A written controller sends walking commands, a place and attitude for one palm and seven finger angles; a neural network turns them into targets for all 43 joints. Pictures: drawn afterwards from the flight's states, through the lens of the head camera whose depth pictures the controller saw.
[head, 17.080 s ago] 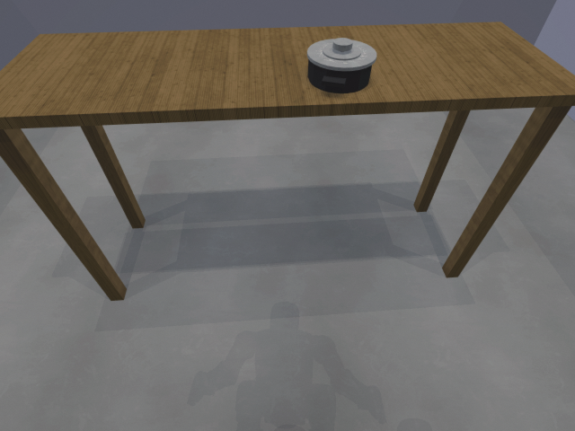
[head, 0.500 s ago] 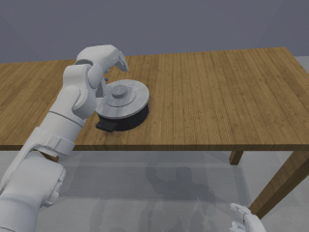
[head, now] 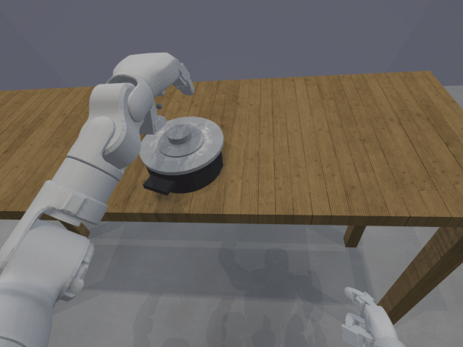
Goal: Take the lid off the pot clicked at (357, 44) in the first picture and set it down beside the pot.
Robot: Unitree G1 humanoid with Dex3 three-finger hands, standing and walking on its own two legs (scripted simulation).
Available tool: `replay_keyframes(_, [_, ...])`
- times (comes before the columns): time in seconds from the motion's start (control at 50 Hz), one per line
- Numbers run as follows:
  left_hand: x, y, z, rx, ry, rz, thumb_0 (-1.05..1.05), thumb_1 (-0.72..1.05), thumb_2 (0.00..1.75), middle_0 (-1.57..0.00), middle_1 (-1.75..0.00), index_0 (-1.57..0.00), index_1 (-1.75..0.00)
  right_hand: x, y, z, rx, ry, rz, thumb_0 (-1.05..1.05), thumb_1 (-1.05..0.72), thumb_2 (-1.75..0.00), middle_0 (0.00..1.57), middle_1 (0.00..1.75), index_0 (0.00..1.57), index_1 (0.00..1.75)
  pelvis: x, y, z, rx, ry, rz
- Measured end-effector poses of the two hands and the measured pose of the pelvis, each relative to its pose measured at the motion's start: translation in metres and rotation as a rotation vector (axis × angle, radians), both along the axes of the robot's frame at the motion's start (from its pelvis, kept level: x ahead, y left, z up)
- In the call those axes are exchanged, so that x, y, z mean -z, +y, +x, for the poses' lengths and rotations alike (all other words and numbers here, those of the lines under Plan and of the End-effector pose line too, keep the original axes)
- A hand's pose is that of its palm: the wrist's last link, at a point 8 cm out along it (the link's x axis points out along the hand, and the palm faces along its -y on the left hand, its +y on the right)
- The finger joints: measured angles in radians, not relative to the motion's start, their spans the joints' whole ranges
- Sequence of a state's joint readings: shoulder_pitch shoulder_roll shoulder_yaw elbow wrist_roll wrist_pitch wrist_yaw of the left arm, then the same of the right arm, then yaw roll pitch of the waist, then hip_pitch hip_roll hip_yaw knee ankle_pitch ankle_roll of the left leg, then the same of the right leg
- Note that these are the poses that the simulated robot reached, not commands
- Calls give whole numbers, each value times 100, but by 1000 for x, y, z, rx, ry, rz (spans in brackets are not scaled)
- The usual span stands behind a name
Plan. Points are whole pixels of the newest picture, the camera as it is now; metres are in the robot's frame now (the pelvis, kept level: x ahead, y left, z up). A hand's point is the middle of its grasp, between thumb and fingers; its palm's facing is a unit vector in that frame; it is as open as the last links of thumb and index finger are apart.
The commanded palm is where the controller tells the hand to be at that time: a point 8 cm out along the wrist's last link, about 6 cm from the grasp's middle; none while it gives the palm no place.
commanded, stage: move the open hand above the knob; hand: left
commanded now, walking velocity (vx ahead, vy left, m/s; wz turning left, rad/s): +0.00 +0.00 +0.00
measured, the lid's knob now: (179, 134) +0.46 +0.12 +0.15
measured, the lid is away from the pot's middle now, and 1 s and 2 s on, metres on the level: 0.00 0.00 0.00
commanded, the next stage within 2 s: none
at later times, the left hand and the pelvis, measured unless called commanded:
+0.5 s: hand (159, 126) +0.41 +0.13 +0.20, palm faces -0.17 -0.01 -0.99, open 10.0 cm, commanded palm +0.39 +0.14 +0.28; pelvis +0.00 +0.00 +0.00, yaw +0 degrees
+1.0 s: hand (158, 101) +0.44 +0.13 +0.23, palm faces -0.11 -0.06 -0.99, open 9.9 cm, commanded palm +0.41 +0.14 +0.28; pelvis +0.00 +0.01 +0.00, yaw +0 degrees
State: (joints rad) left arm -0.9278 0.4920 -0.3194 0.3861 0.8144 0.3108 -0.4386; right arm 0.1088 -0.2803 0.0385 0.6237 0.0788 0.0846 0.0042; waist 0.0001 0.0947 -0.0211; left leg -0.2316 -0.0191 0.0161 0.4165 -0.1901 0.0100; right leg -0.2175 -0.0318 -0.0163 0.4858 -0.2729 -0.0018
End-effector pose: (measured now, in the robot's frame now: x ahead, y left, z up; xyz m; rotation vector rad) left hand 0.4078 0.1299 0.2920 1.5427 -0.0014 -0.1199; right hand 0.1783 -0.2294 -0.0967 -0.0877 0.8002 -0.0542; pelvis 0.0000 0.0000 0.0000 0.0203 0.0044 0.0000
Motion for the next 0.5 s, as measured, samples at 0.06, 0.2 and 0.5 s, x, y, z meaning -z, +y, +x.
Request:
replay_keyframes(0.06, [-5,11,5,-69,-1,-40,0,-37,166,-88,-9,-89,-9,1,1,-2,-2,12,22,1,-91,-90,20,30,20,30,0,0,1,2,13,0])
replay_keyframes(0.2, [30,-7,-7,20,96,23,0,-37,166,-88,-8,-88,-9,3,2,-3,-6,27,22,1,-91,-90,20,30,20,30,1,1,1,-4,0,-1])
replay_keyframes(0.5, [31,5,-5,-7,95,14,0,-37,166,-88,-8,-88,-8,7,2,-16,13,52,24,1,-91,-90,20,30,20,30,0,5,1,6,6,-1])
